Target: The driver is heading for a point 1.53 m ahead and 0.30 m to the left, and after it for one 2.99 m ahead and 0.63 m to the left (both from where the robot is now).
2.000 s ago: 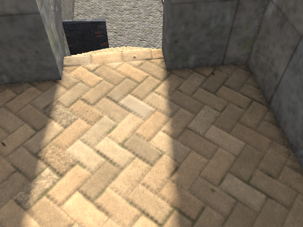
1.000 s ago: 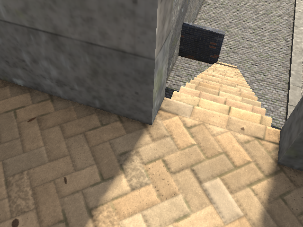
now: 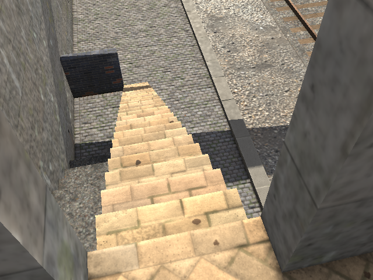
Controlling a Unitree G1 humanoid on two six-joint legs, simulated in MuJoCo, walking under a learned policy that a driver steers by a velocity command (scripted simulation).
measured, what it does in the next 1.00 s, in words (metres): walks ahead, turning left: right foot, then right foot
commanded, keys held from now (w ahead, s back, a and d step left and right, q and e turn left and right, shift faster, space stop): q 0.70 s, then no key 0.08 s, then e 0.22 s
